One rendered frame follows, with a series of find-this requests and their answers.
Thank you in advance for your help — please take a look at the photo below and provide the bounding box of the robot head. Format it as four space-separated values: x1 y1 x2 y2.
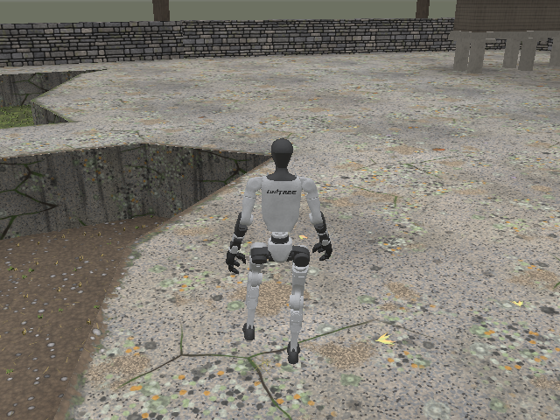
266 138 297 181

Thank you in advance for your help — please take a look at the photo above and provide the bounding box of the robot right hand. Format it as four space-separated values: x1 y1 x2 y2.
312 242 333 261

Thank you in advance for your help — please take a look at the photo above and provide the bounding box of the left robot upper arm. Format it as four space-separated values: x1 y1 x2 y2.
240 176 263 226

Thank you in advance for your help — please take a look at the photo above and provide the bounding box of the robot left hand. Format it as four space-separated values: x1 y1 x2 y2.
226 251 246 274

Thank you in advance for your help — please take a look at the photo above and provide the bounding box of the right robot forearm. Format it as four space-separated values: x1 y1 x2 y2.
314 211 331 246

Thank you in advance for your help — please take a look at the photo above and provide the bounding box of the robot right thigh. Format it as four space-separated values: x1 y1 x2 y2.
289 245 310 311

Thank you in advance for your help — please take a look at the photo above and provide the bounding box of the right robot upper arm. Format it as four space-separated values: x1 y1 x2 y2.
300 177 323 225

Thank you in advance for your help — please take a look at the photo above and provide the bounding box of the left robot forearm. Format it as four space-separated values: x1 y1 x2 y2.
228 212 248 254

